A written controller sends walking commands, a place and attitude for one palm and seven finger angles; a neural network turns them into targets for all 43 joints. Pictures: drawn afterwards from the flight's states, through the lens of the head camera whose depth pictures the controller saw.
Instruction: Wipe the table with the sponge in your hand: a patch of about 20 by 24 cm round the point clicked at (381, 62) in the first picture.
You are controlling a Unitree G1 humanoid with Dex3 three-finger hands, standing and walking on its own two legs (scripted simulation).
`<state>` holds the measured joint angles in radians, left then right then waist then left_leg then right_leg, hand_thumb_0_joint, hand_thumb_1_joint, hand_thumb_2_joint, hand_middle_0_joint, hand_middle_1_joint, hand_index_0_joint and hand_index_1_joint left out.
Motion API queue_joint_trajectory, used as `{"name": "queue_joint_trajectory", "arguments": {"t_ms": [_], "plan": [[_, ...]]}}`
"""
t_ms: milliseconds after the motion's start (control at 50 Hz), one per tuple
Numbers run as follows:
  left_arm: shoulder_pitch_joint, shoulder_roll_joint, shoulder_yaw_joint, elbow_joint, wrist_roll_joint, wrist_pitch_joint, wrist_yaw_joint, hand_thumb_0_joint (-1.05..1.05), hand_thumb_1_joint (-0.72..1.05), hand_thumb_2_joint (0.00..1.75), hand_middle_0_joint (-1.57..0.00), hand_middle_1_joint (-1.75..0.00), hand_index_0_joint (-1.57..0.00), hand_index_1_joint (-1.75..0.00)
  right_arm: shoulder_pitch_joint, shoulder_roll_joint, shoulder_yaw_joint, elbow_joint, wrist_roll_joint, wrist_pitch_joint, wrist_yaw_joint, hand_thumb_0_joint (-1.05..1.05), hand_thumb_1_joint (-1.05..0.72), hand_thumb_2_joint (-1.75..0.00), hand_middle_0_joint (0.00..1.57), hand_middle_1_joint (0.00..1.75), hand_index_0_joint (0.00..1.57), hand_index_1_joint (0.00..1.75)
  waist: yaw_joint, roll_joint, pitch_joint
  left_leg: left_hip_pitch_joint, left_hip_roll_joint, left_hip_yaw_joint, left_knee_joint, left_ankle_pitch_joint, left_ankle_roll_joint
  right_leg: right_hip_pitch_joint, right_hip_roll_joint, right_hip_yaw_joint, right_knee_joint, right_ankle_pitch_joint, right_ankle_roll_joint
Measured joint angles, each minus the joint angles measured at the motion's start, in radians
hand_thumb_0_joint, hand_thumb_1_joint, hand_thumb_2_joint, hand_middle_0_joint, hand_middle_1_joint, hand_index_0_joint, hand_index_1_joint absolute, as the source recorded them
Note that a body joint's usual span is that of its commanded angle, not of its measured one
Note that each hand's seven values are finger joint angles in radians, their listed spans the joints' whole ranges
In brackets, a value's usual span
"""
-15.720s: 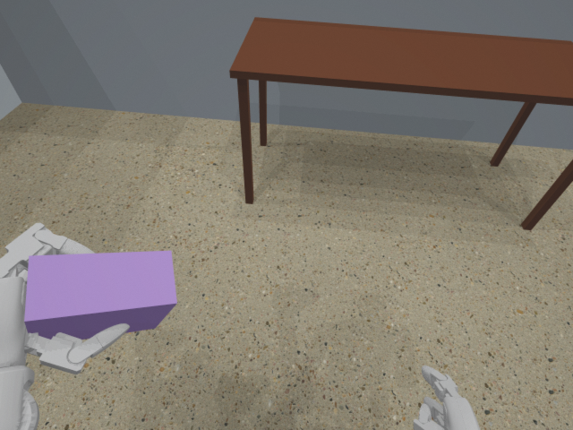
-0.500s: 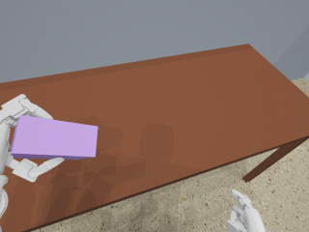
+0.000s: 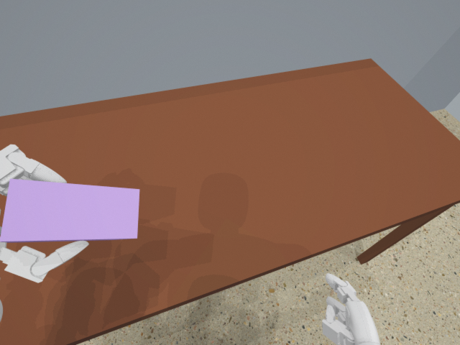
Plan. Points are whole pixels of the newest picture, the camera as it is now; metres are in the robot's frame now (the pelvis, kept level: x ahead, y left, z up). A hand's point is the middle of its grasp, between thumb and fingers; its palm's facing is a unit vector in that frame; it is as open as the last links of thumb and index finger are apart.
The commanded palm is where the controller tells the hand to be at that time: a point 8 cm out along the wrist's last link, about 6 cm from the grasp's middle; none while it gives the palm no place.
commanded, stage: come to a stop and stand still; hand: left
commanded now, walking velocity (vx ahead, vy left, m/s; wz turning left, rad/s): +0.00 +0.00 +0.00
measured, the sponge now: (90, 216) +0.24 +0.21 +0.14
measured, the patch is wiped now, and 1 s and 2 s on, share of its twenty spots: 0.00 0.00 0.00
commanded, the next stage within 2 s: look again from close up in 0.08 s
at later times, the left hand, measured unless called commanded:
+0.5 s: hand (53, 230) +0.21 +0.24 +0.15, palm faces +0.32 -0.86 -0.39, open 10.1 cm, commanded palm +0.15 +0.27 +0.18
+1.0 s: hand (69, 224) +0.22 +0.22 +0.15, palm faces +0.29 -0.85 -0.44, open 10.1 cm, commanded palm +0.16 +0.26 +0.18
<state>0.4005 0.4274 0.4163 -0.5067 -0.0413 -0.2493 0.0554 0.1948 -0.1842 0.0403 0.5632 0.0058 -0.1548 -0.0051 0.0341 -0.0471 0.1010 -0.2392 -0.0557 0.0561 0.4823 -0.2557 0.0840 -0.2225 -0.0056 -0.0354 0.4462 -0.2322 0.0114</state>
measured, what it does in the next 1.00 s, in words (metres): stands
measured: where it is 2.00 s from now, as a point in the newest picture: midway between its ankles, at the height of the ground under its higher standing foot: outside the picture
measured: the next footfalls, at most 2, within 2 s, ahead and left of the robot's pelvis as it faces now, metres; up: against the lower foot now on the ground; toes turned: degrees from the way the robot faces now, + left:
none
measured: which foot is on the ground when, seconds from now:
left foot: down 0.00-1.00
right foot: down 0.00-1.00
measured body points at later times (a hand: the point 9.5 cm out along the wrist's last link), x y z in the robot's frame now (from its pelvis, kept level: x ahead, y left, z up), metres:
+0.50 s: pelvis -0.01 -0.01 +0.00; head +0.02 +0.02 +0.45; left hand +0.19 +0.28 +0.17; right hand +0.17 -0.23 -0.07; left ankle +0.00 +0.06 -0.74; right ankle +0.00 -0.13 -0.74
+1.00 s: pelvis -0.01 -0.02 +0.00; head +0.04 +0.00 +0.45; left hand +0.20 +0.27 +0.18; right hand +0.16 -0.25 -0.08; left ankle +0.00 +0.06 -0.74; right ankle -0.01 -0.13 -0.74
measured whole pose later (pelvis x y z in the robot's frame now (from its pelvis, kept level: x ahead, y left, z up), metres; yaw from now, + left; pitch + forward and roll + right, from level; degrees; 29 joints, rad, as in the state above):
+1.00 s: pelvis -0.01 -0.02 +0.00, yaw +0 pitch +2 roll +0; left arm 0.44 0.41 0.37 -0.48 -0.04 -0.24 0.06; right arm 0.22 -0.23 0.03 0.57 0.01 -0.13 0.00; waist 0.01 -0.05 0.05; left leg -0.26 -0.05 0.06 0.46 -0.23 0.06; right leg -0.26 0.01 0.00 0.46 -0.24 -0.01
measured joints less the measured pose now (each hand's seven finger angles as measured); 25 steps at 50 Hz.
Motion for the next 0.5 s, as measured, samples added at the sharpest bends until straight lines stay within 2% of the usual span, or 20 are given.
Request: {"name": "queue_joint_trajectory", "arguments": {"t_ms": [180,500], "plan": [[-0.005,-0.053,-0.058,0.061,0.008,0.022,-0.003,-0.01,-0.50,1.02,-0.71,-1.34,-0.74,-1.33,-0.025,0.002,0.005,-0.021,0.000,0.025,-0.013,0.01,-0.91,-0.90,0.20,0.30,0.20,0.30,0.003,0.012,-0.030,0.009,0.001,0.004,-0.024,0.017,0.000,0.011,0.001,0.004,-0.029,0.022,0.002],[0.019,-0.045,-0.059,0.059,0.004,0.025,0.008,-0.01,-0.50,1.02,-0.71,-1.34,-0.74,-1.32,0.020,-0.013,0.002,-0.005,0.001,0.027,-0.027,0.01,-0.91,-0.90,0.20,0.30,0.20,0.30,-0.011,0.016,-0.046,0.009,0.017,0.002,-0.035,0.031,-0.010,0.018,0.018,0.002,-0.060,0.048,-0.011]]}}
